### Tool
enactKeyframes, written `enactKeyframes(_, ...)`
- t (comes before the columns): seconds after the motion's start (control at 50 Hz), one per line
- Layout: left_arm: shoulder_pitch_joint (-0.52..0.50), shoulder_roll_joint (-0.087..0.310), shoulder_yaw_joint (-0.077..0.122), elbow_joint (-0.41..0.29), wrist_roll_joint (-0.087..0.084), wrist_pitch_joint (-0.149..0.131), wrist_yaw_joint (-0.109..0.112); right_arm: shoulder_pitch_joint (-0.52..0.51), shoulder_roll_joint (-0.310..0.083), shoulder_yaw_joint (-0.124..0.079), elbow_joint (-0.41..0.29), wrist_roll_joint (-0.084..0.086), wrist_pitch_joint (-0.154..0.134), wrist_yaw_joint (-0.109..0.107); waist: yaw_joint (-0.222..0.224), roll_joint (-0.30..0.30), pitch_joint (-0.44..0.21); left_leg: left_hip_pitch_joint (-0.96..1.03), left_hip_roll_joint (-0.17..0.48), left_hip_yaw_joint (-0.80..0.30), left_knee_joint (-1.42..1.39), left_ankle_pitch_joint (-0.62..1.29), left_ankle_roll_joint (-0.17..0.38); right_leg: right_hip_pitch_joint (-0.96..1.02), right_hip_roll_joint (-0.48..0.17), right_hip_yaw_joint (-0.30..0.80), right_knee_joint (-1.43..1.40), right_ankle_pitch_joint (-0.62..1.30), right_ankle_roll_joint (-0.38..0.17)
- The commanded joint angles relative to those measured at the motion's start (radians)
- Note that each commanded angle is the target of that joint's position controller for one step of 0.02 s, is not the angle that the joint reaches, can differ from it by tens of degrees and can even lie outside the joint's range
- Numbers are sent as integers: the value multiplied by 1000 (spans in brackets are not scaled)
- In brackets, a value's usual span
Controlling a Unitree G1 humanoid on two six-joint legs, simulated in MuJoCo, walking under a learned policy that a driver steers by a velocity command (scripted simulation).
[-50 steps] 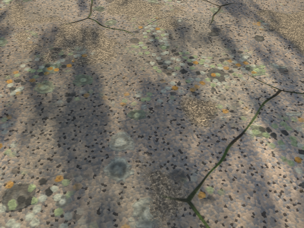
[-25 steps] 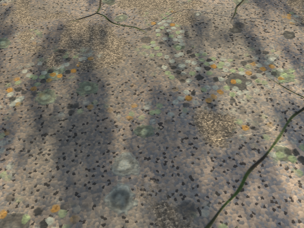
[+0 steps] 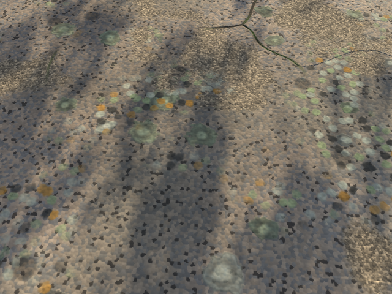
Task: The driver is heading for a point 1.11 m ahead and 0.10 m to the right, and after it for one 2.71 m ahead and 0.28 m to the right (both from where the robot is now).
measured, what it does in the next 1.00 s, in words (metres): walks ahead: right foot, then left foot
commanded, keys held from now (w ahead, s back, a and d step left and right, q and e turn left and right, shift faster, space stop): w+q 0.08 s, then w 0.28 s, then w+e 0.64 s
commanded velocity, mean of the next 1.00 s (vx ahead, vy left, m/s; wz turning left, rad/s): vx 0.50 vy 0.00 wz -0.07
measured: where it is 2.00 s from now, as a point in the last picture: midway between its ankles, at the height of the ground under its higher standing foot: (247, 145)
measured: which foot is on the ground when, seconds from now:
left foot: down 0.00-0.46, up 0.48-0.90, down 0.92-1.00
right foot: up 0.00-0.42, down 0.44-0.94, up 0.96-1.00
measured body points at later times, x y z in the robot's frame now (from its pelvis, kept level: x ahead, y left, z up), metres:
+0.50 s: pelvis +0.31 -0.04 +0.01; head +0.34 -0.04 +0.45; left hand +0.46 +0.24 -0.09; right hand +0.38 -0.32 -0.12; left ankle +0.12 +0.06 -0.66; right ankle +0.41 -0.12 -0.72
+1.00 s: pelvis +0.59 +0.00 +0.01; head +0.61 +0.01 +0.46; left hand +0.65 +0.28 -0.11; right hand +0.77 -0.27 -0.05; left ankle +0.67 +0.11 -0.72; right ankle +0.44 -0.11 -0.65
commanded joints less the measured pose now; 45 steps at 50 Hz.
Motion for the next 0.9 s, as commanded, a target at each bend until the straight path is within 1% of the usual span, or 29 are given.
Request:
enactKeyframes(0.02,-94,117,17,-132,0,-74,-2,162,-143,-42,-29,-5,-24,-10,-61,-14,-184,563,287,-538,-357,66,216,-532,-46,131,97,96,-36)
enactKeyframes(0.04,-71,131,27,-124,14,-62,1,111,-113,-30,-48,-14,-26,-13,-21,4,-160,456,257,-465,-374,161,199,-452,-72,137,32,133,-30)
enactKeyframes(0.06,-56,133,30,-123,20,-47,-1,92,-108,-27,-60,-19,-26,-16,-1,16,-148,393,238,-439,-395,206,196,-403,-78,137,-2,151,-19)
enactKeyframes(0.1,-46,104,27,-125,33,-24,-2,102,-124,-30,-59,-10,-30,-26,13,9,-132,321,223,-372,-418,297,201,-380,-78,112,-87,190,16)
enactKeyframes(0.14,-104,78,17,-144,39,-13,0,136,-141,-33,-47,-9,-31,-41,-3,20,-103,287,203,-306,-438,344,190,-402,-72,90,-209,296,46)
enactKeyframes(0.16,-141,69,13,-153,39,-12,-1,152,-141,-32,-39,-9,-30,-46,-19,30,-93,279,186,-276,-441,339,174,-401,-66,85,-287,370,53)
enactKeyframes(0.22,-237,46,0,-173,31,-21,-12,193,-137,-27,-19,-7,-26,-53,-67,65,-75,256,142,-212,-441,229,119,-328,-28,62,-513,588,49)
enactKeyframes(0.26,-291,52,-2,-190,21,-27,-20,227,-146,-28,2,-7,-28,-50,-93,79,-52,268,166,-234,-447,150,112,-309,-12,59,-578,646,39)
enactKeyframes(0.32,-337,79,4,-213,18,-36,-32,265,-144,-27,30,-4,-23,-51,-104,81,-29,403,227,-283,-392,173,110,-377,-8,76,-641,576,3)
enactKeyframes(0.38,-292,102,11,-209,16,-45,-44,262,-158,-33,42,-8,-8,-60,-69,107,-39,519,275,-302,-326,326,87,-368,4,62,-670,449,-45)
enactKeyframes(0.4,-237,118,19,-193,15,-45,-44,245,-165,-34,38,-10,-4,-61,-39,118,-70,535,262,-276,-265,488,72,-292,29,33,-679,413,-68)
enactKeyframes(0.42,-123,146,35,-158,17,-45,-41,230,-157,-29,34,-14,1,-62,19,105,-147,526,217,-227,-129,652,50,-134,59,3,-696,434,-99)
enactKeyframes(0.44,34,185,48,-125,25,-42,-38,226,-131,-14,19,-25,3,-64,86,60,-281,412,170,-180,97,584,18,125,-27,103,-652,479,-157)
enactKeyframes(0.46,152,271,72,-107,33,-35,-39,349,-62,7,4,-22,-12,-58,59,-176,-426,38,23,-109,476,195,-71,507,-244,522,-681,356,-324)
enactKeyframes(0.48,176,215,58,-85,2,-28,-49,342,-68,14,3,-20,-30,-53,68,-281,-435,-183,-35,-158,629,-359,-92,599,-305,827,-853,152,-373)
enactKeyframes(0.5,108,159,41,-102,-10,-24,-48,241,-136,0,-21,3,-45,-46,77,-183,-278,-294,33,-191,692,-317,-78,503,-283,749,-875,39,-320)
enactKeyframes(0.52,47,136,33,-124,4,-16,-42,154,-140,3,-42,7,-57,-43,70,-86,-183,-297,74,-168,659,-234,-69,364,-243,626,-889,81,-288)
enactKeyframes(0.54,7,121,27,-133,15,-11,-40,106,-133,1,-54,-10,-65,-43,46,-26,-105,-278,104,-149,580,-179,-70,231,-204,538,-911,184,-276)
enactKeyframes(0.56,-11,105,20,-141,23,-11,-37,108,-129,-4,-58,-27,-66,-46,17,-29,-93,-221,131,-152,505,-136,-75,158,-172,487,-927,281,-267)
enactKeyframes(0.58,-17,102,18,-144,26,-9,-34,121,-114,-3,-60,-34,-64,-46,-3,-53,-98,-176,137,-146,458,-120,-87,119,-147,457,-942,349,-268)
enactKeyframes(0.62,-5,118,24,-143,16,-9,-25,131,-89,2,-66,-37,-54,-49,-18,-78,-104,-145,136,-123,366,-111,-114,69,-127,398,-960,444,-280)
enactKeyframes(0.66,17,152,36,-139,8,-7,-12,66,-73,9,-90,-36,-48,-55,-6,-70,-86,-145,126,-108,236,-29,-141,27,-111,351,-975,492,-277)
enactKeyframes(0.68,28,161,40,-136,5,-5,-7,27,-65,13,-100,-35,-49,-56,6,-64,-79,-128,118,-107,162,42,-149,9,-94,329,-973,494,-263)
enactKeyframes(0.74,80,165,44,-125,-4,10,5,-79,-47,21,-126,-27,-57,-47,46,-76,-72,-51,74,-102,-26,221,-162,-24,-56,296,-952,470,-224)
enactKeyframes(0.8,140,158,44,-112,-10,27,11,-154,-59,18,-150,-14,-68,-35,71,-82,-72,-12,46,-113,-112,249,-159,17,-73,347,-900,434,-211)
enactKeyframes(0.84,148,158,46,-114,-9,36,16,-163,-83,9,-158,-9,-76,-28,60,-93,-76,16,41,-131,-162,196,-145,69,-93,409,-848,406,-196)
enactKeyframes(0.86,141,163,49,-119,-6,39,18,-147,-95,4,-156,-8,-81,-27,44,-106,-78,45,42,-133,-176,158,-133,85,-102,435,-819,411,-188)
enactKeyframes(0.88,125,161,50,-125,-5,42,18,-102,-107,-3,-145,-7,-85,-28,14,-117,-90,111,43,-124,-205,139,-114,83,-97,446,-780,432,-175)
enactKeyframes(0.9,111,139,44,-135,-1,42,16,-15,-132,-17,-124,-12,-88,-35,-33,-112,-136,250,55,-117,-237,138,-83,56,-56,426,-695,476,-149)
Keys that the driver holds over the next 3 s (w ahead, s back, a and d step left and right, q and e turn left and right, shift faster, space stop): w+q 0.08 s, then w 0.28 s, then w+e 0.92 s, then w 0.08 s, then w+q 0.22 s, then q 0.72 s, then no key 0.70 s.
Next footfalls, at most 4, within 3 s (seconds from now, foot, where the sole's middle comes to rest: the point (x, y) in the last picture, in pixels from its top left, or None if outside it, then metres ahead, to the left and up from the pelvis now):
0.44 right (240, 287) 0.45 -0.12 -0.76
0.92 left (175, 212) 0.71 0.10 -0.76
1.42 right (265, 170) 0.90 -0.24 -0.76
1.90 left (227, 115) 1.19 -0.11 -0.76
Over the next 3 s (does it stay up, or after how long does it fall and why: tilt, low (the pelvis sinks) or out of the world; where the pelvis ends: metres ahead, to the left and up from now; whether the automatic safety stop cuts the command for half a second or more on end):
stays up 1.08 -0.19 0.02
